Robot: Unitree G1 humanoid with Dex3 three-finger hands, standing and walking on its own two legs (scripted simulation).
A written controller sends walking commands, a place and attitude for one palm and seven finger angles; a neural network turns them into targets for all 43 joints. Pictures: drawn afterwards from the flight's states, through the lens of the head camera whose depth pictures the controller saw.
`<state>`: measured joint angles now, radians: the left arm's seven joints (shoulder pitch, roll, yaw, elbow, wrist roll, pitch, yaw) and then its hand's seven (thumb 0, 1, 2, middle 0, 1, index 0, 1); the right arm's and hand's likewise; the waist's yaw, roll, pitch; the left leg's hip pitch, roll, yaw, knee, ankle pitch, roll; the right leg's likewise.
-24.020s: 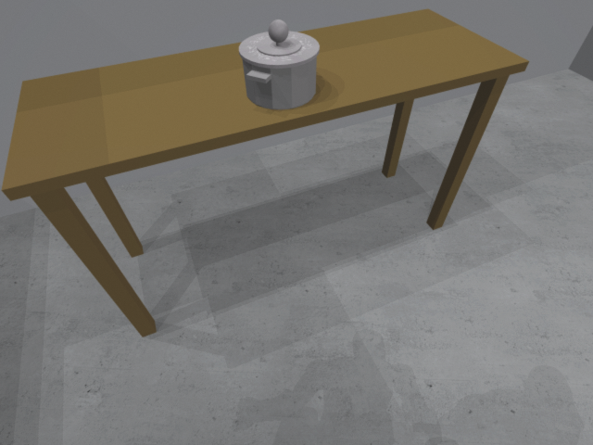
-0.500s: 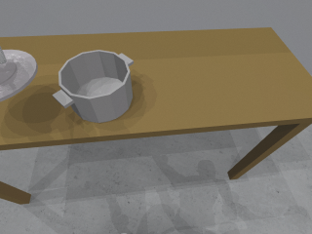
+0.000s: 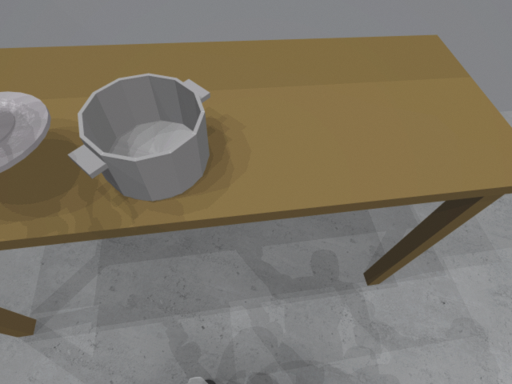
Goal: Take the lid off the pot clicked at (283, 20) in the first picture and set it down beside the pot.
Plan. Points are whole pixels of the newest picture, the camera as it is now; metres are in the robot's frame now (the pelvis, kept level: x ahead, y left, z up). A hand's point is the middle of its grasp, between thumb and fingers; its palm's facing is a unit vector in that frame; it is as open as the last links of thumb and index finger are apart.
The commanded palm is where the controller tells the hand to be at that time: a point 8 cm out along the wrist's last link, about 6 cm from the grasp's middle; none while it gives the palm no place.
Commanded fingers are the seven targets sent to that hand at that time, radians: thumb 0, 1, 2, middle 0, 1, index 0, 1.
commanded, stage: lower the lid onto the table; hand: left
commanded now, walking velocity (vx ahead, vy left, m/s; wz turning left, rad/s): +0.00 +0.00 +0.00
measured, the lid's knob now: out of the picture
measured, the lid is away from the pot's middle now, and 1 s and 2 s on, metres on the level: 0.23 0.23 0.23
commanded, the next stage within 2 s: open the fingers wide in 1.12 s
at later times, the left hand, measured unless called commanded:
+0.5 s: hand out of the picture +0.45 +0.36 +0.14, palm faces -0.45 -0.23 -0.86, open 6.5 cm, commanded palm +0.50 +0.37 +0.21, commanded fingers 0.00 0.67 0.99 -0.73 -1.05 -0.93 -1.12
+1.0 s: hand out of the picture +0.46 +0.35 +0.10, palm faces -0.48 -0.22 -0.85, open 6.4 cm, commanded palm +0.52 +0.37 +0.17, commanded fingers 0.00 0.67 0.99 -0.73 -1.05 -0.93 -1.12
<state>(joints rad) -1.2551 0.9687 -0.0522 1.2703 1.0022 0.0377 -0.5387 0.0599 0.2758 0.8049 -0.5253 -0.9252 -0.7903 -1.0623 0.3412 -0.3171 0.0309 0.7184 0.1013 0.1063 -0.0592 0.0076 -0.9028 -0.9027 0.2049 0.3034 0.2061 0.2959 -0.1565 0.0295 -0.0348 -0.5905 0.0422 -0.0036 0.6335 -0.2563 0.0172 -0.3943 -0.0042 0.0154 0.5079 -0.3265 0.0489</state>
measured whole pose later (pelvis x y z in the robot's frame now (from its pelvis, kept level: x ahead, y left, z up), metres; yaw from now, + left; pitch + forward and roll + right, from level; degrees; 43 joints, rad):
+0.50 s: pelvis -0.01 +0.00 -0.01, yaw +0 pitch +13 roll -3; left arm -1.20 0.94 -0.05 1.26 1.00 0.00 -0.52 0.06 0.28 0.81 -0.52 -0.92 -0.79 -1.06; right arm 0.33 -0.31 0.03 0.71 0.10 0.11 -0.08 0.01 -0.90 -0.90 0.21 0.30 0.21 0.30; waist -0.15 0.03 -0.05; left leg -0.65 0.05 -0.01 0.69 -0.27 0.02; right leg -0.45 0.00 0.01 0.57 -0.35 0.05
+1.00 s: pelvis -0.01 +0.01 -0.02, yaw -1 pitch +15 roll -4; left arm -1.19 0.96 -0.04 1.29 1.01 -0.04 -0.49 0.06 0.28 0.80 -0.52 -0.92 -0.79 -1.06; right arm 0.36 -0.30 0.04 0.72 0.10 0.10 -0.11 0.01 -0.90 -0.90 0.21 0.30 0.21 0.30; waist -0.18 0.03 -0.05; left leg -0.73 0.06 -0.01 0.77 -0.30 0.03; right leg -0.54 0.01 0.02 0.63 -0.37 0.06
